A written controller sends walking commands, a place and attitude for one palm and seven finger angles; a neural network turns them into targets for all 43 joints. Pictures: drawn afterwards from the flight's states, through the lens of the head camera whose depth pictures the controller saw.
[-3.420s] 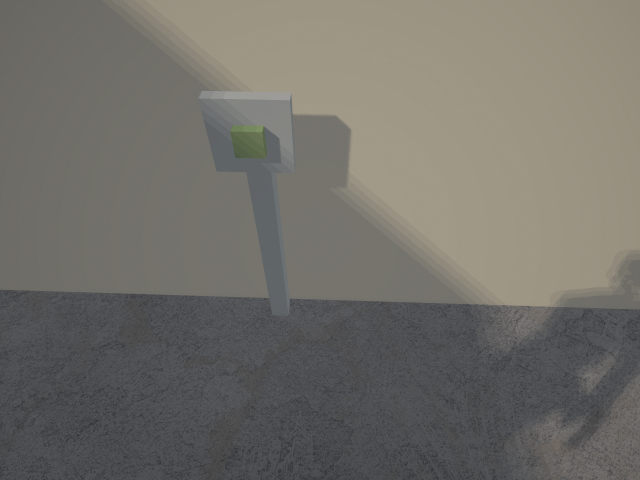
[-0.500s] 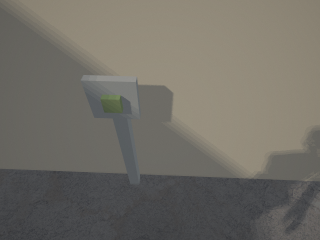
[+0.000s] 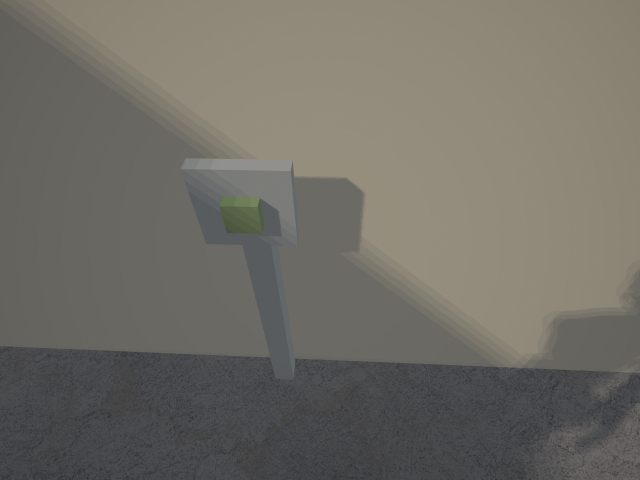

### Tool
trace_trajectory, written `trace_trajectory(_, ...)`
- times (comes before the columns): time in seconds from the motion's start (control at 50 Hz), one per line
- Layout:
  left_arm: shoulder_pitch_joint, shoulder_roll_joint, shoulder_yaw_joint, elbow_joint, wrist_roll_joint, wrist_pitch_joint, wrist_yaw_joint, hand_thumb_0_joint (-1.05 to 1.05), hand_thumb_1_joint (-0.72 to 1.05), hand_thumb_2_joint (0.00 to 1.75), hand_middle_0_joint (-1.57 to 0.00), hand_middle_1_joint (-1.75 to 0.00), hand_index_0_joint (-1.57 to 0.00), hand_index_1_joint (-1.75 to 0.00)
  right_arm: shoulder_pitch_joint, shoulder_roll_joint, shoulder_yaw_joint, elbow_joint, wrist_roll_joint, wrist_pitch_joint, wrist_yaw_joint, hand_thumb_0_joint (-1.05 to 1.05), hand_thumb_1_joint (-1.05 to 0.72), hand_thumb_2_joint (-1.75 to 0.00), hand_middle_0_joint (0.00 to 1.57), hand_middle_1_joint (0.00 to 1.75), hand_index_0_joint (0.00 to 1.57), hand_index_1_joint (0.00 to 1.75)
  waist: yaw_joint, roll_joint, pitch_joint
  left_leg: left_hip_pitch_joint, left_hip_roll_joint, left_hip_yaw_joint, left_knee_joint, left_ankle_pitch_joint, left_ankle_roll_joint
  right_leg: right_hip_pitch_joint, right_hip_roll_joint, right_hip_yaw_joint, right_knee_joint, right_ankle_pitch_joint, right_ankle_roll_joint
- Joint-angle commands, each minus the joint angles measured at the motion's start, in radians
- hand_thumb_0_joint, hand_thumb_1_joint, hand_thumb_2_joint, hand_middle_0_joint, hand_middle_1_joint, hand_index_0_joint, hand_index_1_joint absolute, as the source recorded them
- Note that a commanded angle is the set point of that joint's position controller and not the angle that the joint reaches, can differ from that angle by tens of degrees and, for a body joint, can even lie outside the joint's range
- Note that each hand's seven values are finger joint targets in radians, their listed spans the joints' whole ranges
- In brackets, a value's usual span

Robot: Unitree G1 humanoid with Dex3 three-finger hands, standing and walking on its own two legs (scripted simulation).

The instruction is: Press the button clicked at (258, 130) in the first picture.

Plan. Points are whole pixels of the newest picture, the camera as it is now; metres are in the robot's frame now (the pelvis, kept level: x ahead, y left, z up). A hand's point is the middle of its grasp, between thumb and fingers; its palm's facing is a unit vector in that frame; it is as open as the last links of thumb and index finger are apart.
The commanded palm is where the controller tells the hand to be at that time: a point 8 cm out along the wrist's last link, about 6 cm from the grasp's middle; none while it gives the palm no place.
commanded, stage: look again from close up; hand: left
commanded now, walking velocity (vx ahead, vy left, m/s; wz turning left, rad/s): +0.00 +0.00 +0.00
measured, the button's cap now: (243, 214) +0.53 +0.17 +0.01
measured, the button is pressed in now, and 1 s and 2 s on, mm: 0 0 0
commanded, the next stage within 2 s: raise the hand and make a fist in 0.22 s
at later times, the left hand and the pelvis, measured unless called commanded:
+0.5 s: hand (182, 425) +0.20 +0.19 -0.03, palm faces +0.25 -0.96 -0.15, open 7.0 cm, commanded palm +0.11 +0.23 -0.06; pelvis +0.01 +0.00 -0.01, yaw +2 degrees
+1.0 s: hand (194, 461) +0.16 +0.16 -0.03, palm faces -0.12 -0.99 -0.04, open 3.7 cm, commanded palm +0.12 +0.24 -0.03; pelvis -0.05 -0.03 -0.10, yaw +3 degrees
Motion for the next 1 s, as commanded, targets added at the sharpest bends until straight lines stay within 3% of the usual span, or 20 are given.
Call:
trace_trajectory(0.0, 0.045, 0.108, 0.014, -0.037, 0.004, -0.011, 0.009, 0.00, 0.90, 0.90, -0.20, -0.30, -0.20, -0.30, 0.045, -0.085, -0.004, -0.034, 0.003, -0.023, -0.006, 0.00, -0.90, -0.90, 0.20, 0.30, 0.20, 0.30, 0.007, -0.047, 0.086, -0.013, 0.097, -0.117, -0.150, 0.129, 0.028, -0.067, -0.048, 0.061, -0.086, 0.098, -0.045)
trace_trajectory(0.28, 0.023, 0.145, 0.021, -0.043, 0.003, -0.006, 0.007, 0.00, 0.90, 0.90, -0.20, -0.30, -0.20, -0.30, 0.020, -0.091, -0.005, -0.002, 0.005, -0.023, -0.012, 0.00, -0.90, -0.90, 0.20, 0.30, 0.20, 0.30, 0.010, -0.021, 0.028, 0.058, 0.095, -0.082, -0.116, 0.266, 0.022, -0.014, -0.065, 0.060, -0.087, 0.251, -0.042)
trace_trajectory(0.3, 0.084, 0.151, 0.023, -0.019, 0.011, -0.015, 0.045, 0.00, 0.90, 0.90, -0.20, -0.30, -0.20, -0.30, -0.054, -0.126, -0.012, -0.065, 0.017, -0.019, -0.005, 0.00, -0.90, -0.90, 0.20, 0.30, 0.20, 0.30, 0.033, -0.051, 0.070, 0.007, 0.121, -0.057, 0.058, 0.355, -0.006, -0.053, -0.118, 0.111, -0.129, 0.483, -0.028)
trace_trajectory(0.32, -0.669, 0.406, 0.188, -1.627, -0.181, -0.228, 0.043, 0.00, 0.90, 0.90, -0.23, -0.33, -0.23, -0.33, -0.031, -0.271, -0.047, -0.400, 0.059, -0.175, -0.037, 0.00, -0.90, -0.90, 0.20, 0.30, 0.20, 0.30, -0.077, 0.139, -0.454, 0.267, 0.004, -0.072, -0.063, 0.479, 0.007, 0.027, -0.025, -0.012, -0.016, 0.517, -0.053)
trace_trajectory(0.34, -0.143, 0.307, 0.167, -1.328, -0.097, -0.168, 0.072, 0.00, 0.90, 0.90, -0.25, -0.36, -0.25, -0.36, -0.108, -0.161, -0.011, -0.343, 0.043, -0.277, -0.076, 0.00, -0.90, -0.90, 0.20, 0.30, 0.20, 0.30, 0.035, 0.293, -0.427, 0.383, 0.051, -0.060, -0.078, 0.641, 0.009, -0.030, 0.010, -0.036, 0.055, 0.292, -0.061)
trace_trajectory(0.36, -0.094, 0.225, 0.127, -1.190, -0.126, -0.117, 0.121, 0.00, 0.90, 0.90, -0.28, -0.39, -0.28, -0.39, -0.107, -0.162, -0.026, -0.267, 0.046, -0.289, -0.083, 0.00, -0.90, -0.90, 0.20, 0.30, 0.20, 0.30, 0.000, 0.206, -0.335, 0.246, 0.056, -0.059, -0.066, 0.536, -0.028, -0.072, 0.008, -0.076, 0.052, 0.157, -0.042)
trace_trajectory(0.38, 0.175, -0.032, -0.039, -1.008, -0.136, -0.023, 0.104, 0.00, 0.90, 0.90, -0.31, -0.42, -0.31, -0.42, -0.078, -0.120, -0.022, -0.274, 0.069, -0.285, -0.067, 0.00, -0.90, -0.90, 0.20, 0.30, 0.20, 0.30, -0.021, 0.128, -0.171, 0.162, 0.053, -0.073, -0.074, 0.448, -0.010, -0.150, 0.005, -0.085, 0.026, 0.119, -0.027)
trace_trajectory(0.4, -0.022, 0.014, -0.006, -1.179, -0.167, -0.048, 0.084, 0.00, 0.90, 0.90, -0.34, -0.45, -0.34, -0.45, -0.098, -0.170, -0.037, -0.356, 0.068, -0.294, -0.056, 0.00, -0.90, -0.90, 0.20, 0.30, 0.20, 0.30, -0.037, 0.076, -0.036, 0.054, 0.038, -0.091, -0.054, 0.323, -0.011, -0.173, -0.002, -0.093, 0.004, 0.156, -0.025)
trace_trajectory(0.42, -0.034, 0.068, 0.041, -1.167, -0.158, -0.098, 0.062, 0.00, 0.90, 0.90, -0.36, -0.48, -0.36, -0.48, -0.094, -0.192, -0.055, -0.376, 0.055, -0.302, -0.056, 0.00, -0.90, -0.90, 0.20, 0.30, 0.20, 0.30, -0.063, -0.005, -0.033, 0.008, 0.019, -0.083, -0.007, 0.214, -0.004, -0.225, 0.006, -0.099, -0.005, 0.134, -0.022)
trace_trajectory(0.44, 0.030, 0.062, 0.059, -1.068, -0.153, -0.150, 0.035, 0.00, 0.90, 0.90, -0.39, -0.51, -0.39, -0.51, -0.096, -0.194, -0.059, -0.396, 0.039, -0.304, -0.057, 0.00, -0.90, -0.90, 0.20, 0.30, 0.20, 0.30, -0.059, -0.106, 0.025, -0.082, 0.005, -0.083, 0.039, 0.148, -0.001, -0.296, 0.016, -0.114, 0.018, 0.098, -0.018)
trace_trajectory(0.48, 0.236, 0.019, 0.100, -0.859, -0.176, -0.253, -0.060, 0.00, 0.90, 0.90, -0.45, -0.57, -0.45, -0.57, -0.113, -0.186, -0.071, -0.448, 0.031, -0.291, -0.038, 0.00, -0.90, -0.90, 0.20, 0.30, 0.20, 0.30, 0.000, -0.329, 0.023, -0.248, -0.008, -0.077, 0.131, 0.088, -0.011, -0.384, 0.028, -0.126, 0.109, 0.045, -0.017)
trace_trajectory(0.52, 0.341, 0.043, 0.156, -0.853, -0.224, -0.392, -0.188, 0.00, 0.90, 0.90, -0.50, -0.63, -0.50, -0.63, -0.152, -0.187, -0.091, -0.503, 0.021, -0.290, -0.018, 0.00, -0.90, -0.90, 0.20, 0.30, 0.20, 0.30, 0.057, -0.374, -0.056, -0.369, -0.023, -0.053, 0.227, 0.063, -0.021, -0.404, 0.024, -0.094, 0.212, 0.069, -0.020)
trace_trajectory(0.54, 0.356, 0.068, 0.186, -0.863, -0.246, -0.453, -0.257, 0.00, 0.90, 0.90, -0.53, -0.66, -0.53, -0.66, -0.169, -0.191, -0.098, -0.536, 0.022, -0.290, -0.007, 0.00, -0.90, -0.90, 0.20, 0.30, 0.20, 0.30, 0.072, -0.359, -0.109, -0.408, -0.032, -0.041, 0.272, 0.066, -0.026, -0.386, 0.016, -0.070, 0.252, 0.117, -0.019)
trace_trajectory(0.58, 0.342, 0.131, 0.246, -0.857, -0.272, -0.552, -0.393, 0.00, 0.90, 0.90, -0.58, -0.72, -0.58, -0.72, -0.182, -0.197, -0.107, -0.592, 0.030, -0.285, 0.017, 0.00, -0.90, -0.90, 0.20, 0.30, 0.20, 0.30, 0.081, -0.188, -0.198, -0.451, -0.046, -0.031, 0.361, 0.099, -0.037, -0.363, -0.006, -0.025, 0.345, 0.231, -0.030)
trace_trajectory(0.64, 0.249, 0.224, 0.332, -1.030, -0.295, -0.583, -0.443, 0.00, 0.90, 0.90, -0.67, -0.81, -0.67, -0.81, -0.200, -0.182, -0.107, -0.671, 0.036, -0.272, 0.015, 0.00, -0.90, -0.90, 0.20, 0.30, 0.20, 0.30, 0.096, -0.032, -0.340, -0.494, -0.049, -0.004, 0.445, 0.092, -0.017, -0.388, -0.009, 0.021, 0.409, 0.201, -0.030)
trace_trajectory(0.72, 0.019, 0.224, 0.307, -1.369, -0.343, -0.630, -0.393, 0.00, 0.90, 0.90, -0.78, -0.93, -0.78, -0.93, -0.158, -0.157, -0.095, -0.691, 0.031, -0.261, 0.000, 0.00, -0.90, -0.90, 0.20, 0.30, 0.20, 0.30, 0.024, 0.120, -0.385, -0.471, -0.020, -0.037, 0.535, 0.036, 0.002, -0.506, 0.006, 0.071, 0.409, 0.052, -0.024)
trace_trajectory(0.76, -0.103, 0.244, 0.269, -1.510, -0.343, -0.673, -0.380, 0.00, 0.90, 0.90, -0.83, -0.99, -0.83, -0.99, -0.132, -0.167, -0.082, -0.672, 0.021, -0.265, -0.019, 0.00, -0.90, -0.90, 0.20, 0.30, 0.20, 0.30, -0.032, 0.069, -0.379, -0.489, -0.003, -0.066, 0.585, 0.022, 0.014, -0.565, 0.021, 0.080, 0.426, 0.033, -0.022)
trace_trajectory(0.82, -0.086, 0.199, 0.185, -1.438, -0.327, -0.663, -0.412, 0.00, 0.90, 0.90, -0.92, -1.08, -0.92, -1.08, -0.118, -0.179, -0.071, -0.636, 0.027, -0.275, -0.039, 0.00, -0.90, -0.90, 0.20, 0.30, 0.20, 0.30, -0.071, 0.063, -0.297, -0.540, 0.011, -0.081, 0.610, -0.041, 0.021, -0.651, 0.035, 0.063, 0.417, -0.069, -0.029)
trace_trajectory(0.86, -0.079, 0.194, 0.154, -1.346, -0.332, -0.592, -0.455, 0.00, 0.90, 0.90, -0.97, -1.14, -0.97, -1.14, -0.124, -0.191, -0.059, -0.639, 0.039, -0.277, -0.051, 0.00, -0.90, -0.90, 0.20, 0.30, 0.20, 0.30, -0.084, 0.013, -0.242, -0.587, 0.011, -0.096, 0.601, -0.099, 0.026, -0.673, 0.044, 0.062, 0.390, -0.167, -0.027)
trace_trajectory(0.98, 0.143, 0.286, 0.314, -1.255, -0.351, -0.253, -0.463, 0.00, 0.90, 0.90, -1.13, -1.32, -1.13, -1.32, -0.159, -0.177, -0.059, -0.731, 0.070, -0.229, -0.060, 0.00, -0.90, -0.90, 0.20, 0.30, 0.20, 0.30, 0.050, -0.057, -0.364, -0.558, -0.015, -0.081, 0.480, -0.079, 0.020, -0.465, 0.017, 0.062, 0.309, -0.228, -0.014)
